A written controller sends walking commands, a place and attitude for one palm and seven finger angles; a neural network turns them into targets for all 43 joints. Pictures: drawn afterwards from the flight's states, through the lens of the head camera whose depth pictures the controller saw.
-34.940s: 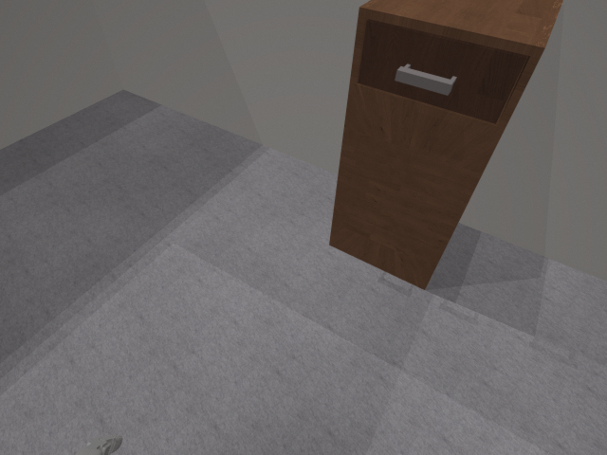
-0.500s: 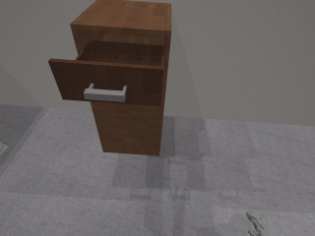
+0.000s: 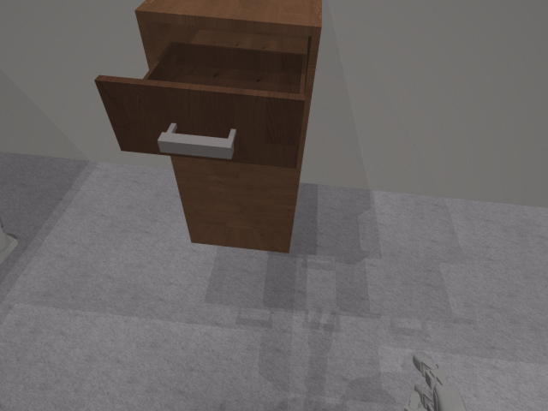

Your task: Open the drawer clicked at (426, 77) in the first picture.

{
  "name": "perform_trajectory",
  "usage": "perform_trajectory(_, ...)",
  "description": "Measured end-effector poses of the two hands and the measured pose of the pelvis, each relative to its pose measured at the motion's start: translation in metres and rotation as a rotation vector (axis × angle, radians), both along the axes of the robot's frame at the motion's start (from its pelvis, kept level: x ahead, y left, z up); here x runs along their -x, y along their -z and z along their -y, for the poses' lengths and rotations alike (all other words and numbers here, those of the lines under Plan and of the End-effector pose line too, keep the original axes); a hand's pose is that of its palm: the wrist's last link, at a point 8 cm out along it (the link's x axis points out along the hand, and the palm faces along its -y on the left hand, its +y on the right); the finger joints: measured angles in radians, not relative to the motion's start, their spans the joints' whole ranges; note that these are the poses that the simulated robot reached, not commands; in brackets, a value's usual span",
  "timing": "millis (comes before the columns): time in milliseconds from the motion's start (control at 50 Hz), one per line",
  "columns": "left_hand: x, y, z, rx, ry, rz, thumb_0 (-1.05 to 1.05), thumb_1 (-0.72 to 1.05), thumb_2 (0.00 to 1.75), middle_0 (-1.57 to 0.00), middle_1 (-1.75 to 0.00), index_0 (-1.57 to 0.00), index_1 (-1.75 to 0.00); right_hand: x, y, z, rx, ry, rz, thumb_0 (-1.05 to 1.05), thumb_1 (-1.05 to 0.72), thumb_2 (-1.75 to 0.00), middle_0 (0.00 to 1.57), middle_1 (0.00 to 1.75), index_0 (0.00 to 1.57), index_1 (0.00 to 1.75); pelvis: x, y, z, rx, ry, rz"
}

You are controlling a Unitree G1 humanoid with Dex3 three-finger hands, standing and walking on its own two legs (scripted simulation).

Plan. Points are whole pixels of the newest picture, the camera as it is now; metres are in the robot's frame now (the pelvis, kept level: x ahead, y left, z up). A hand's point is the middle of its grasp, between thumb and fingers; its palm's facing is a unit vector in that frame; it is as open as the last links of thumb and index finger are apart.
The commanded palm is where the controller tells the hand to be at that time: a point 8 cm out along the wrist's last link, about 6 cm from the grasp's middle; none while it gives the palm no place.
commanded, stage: stop stepping back and stand still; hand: left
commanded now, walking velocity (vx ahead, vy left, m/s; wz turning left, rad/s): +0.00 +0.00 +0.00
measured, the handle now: (199, 138) +0.57 +0.18 +0.07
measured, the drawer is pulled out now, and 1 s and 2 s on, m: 0.28 0.28 0.28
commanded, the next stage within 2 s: let the arm hang, fingers relaxed in 0.30 s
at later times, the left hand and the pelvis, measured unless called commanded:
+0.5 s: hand (57, 294) +0.22 +0.27 +0.11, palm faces +0.27 -0.82 -0.50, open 7.4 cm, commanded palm none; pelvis -0.01 +0.02 +0.00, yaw +1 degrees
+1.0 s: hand out of the picture -0.13 +0.21 -0.16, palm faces +0.07 -0.96 -0.26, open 7.3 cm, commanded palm none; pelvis -0.06 +0.01 +0.01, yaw +3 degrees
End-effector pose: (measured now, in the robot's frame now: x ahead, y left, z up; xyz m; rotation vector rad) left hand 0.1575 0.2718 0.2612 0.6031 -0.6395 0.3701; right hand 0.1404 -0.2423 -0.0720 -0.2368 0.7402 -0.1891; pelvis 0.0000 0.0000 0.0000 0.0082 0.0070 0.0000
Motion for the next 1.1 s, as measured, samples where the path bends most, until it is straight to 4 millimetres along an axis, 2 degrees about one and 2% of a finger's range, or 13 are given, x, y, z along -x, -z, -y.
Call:
perform_trajectory(180, -0.018, -0.007, 0.011, -0.074, 0.045, -0.062, 0.02, 0.89, 0.90, -0.21, -0.30, -0.21, -0.30, -0.027, -0.006, -0.016, -0.068, -0.028, 0.037, 0.01, -0.90, -0.89, 0.20, 0.30, 0.20, 0.30, -0.010, -0.006, 0.001, 0.016, 0.000, -0.017)
perform_trajectory(400, -0.006, -0.001, -0.012, -0.044, 0.010, -0.122, 0.01, 0.89, 0.90, -0.21, -0.30, -0.22, -0.30, -0.019, -0.015, -0.019, -0.035, -0.012, 0.033, 0.01, -0.90, -0.89, 0.20, 0.30, 0.20, 0.30, -0.004, -0.011, -0.011, 0.027, 0.007, -0.014)
perform_trajectory(420, -0.008, 0.008, -0.015, -0.029, 0.016, -0.141, 0.01, 0.89, 0.90, -0.21, -0.30, -0.22, -0.30, -0.018, -0.013, -0.018, -0.042, -0.024, 0.043, 0.01, -0.90, -0.89, 0.20, 0.30, 0.20, 0.30, -0.001, -0.010, -0.012, 0.029, 0.003, -0.018)
perform_trajectory(460, -0.023, 0.056, -0.028, 0.055, -0.008, -0.329, 0.01, 0.89, 0.90, -0.20, -0.30, -0.21, -0.30, -0.014, -0.001, -0.014, -0.048, -0.060, 0.019, 0.01, -0.90, -0.89, 0.20, 0.30, 0.20, 0.30, 0.006, -0.006, -0.017, 0.020, -0.008, -0.023)
perform_trajectory(520, -0.030, 0.169, -0.039, 0.247, -0.111, -0.781, 0.00, 0.90, 0.90, -0.19, -0.30, -0.20, -0.30, -0.001, 0.022, -0.005, -0.056, -0.059, -0.045, 0.01, -0.90, -0.89, 0.20, 0.30, 0.20, 0.30, 0.019, 0.001, -0.020, -0.008, -0.020, -0.020)
perform_trajectory(560, -0.009, 0.245, -0.029, 0.337, -0.155, -1.076, 0.01, 0.91, 0.90, -0.19, -0.30, -0.20, -0.29, 0.014, 0.036, 0.000, -0.061, -0.047, -0.086, 0.01, -0.90, -0.89, 0.20, 0.30, 0.20, 0.30, 0.026, 0.006, -0.017, -0.033, -0.020, -0.008)
perform_trajectory(600, 0.030, 0.307, -0.008, 0.415, -0.168, -1.328, 0.01, 0.91, 0.90, -0.19, -0.30, -0.19, -0.29, 0.035, 0.046, 0.005, -0.066, -0.028, -0.146, 0.01, -0.90, -0.89, 0.20, 0.30, 0.20, 0.30, 0.033, 0.009, -0.012, -0.035, -0.020, 0.015)
perform_trajectory(660, 0.104, 0.367, 0.031, 0.557, -0.164, -1.629, 0.02, 0.91, 0.90, -0.19, -0.30, -0.20, -0.29, 0.076, 0.054, 0.008, -0.062, 0.003, -0.291, 0.01, -0.90, -0.89, 0.20, 0.30, 0.20, 0.30, 0.037, 0.006, -0.008, -0.017, -0.038, 0.033)
perform_trajectory(700, 0.147, 0.387, 0.041, 0.665, -0.227, -1.725, 0.01, 0.96, 0.90, -0.20, -0.30, -0.20, -0.29, 0.106, 0.056, 0.007, -0.046, 0.013, -0.406, 0.01, -0.90, -0.89, 0.20, 0.30, 0.20, 0.30, 0.040, 0.004, -0.006, 0.002, -0.045, 0.037)
perform_trajectory(800, 0.225, 0.405, 0.032, 0.757, -0.343, -1.900, 0.00, 0.99, 0.90, -0.20, -0.30, -0.21, -0.30, 0.170, 0.053, -0.002, -0.019, 0.033, -0.628, 0.01, -0.90, -0.89, 0.20, 0.30, 0.20, 0.30, 0.049, -0.001, -0.006, 0.031, -0.058, 0.043)
perform_trajectory(900, 0.273, 0.394, 0.022, 0.781, -0.440, -1.996, 0.01, 0.96, 0.90, -0.20, -0.30, -0.21, -0.29, 0.202, 0.053, -0.014, -0.047, 0.046, -0.719, 0.01, -0.90, -0.89, 0.20, 0.30, 0.20, 0.30, 0.054, -0.009, -0.010, 0.026, -0.061, 0.033)
perform_trajectory(1000, 0.289, 0.383, 0.014, 0.756, -0.497, -2.006, 0.01, 0.93, 0.90, -0.20, -0.30, -0.20, -0.29, 0.198, 0.060, -0.021, -0.090, 0.048, -0.687, 0.01, -0.90, -0.89, 0.20, 0.30, 0.20, 0.30, 0.057, -0.012, -0.011, 0.017, -0.057, 0.042)
perform_trajectory(1100, 0.275, 0.378, 0.008, 0.721, -0.499, -1.962, 0.01, 0.92, 0.90, -0.20, -0.30, -0.20, -0.29, 0.180, 0.065, -0.021, -0.113, 0.044, -0.615, 0.01, -0.90, -0.89, 0.20, 0.30, 0.20, 0.30, 0.060, -0.013, -0.009, 0.014, -0.051, 0.046)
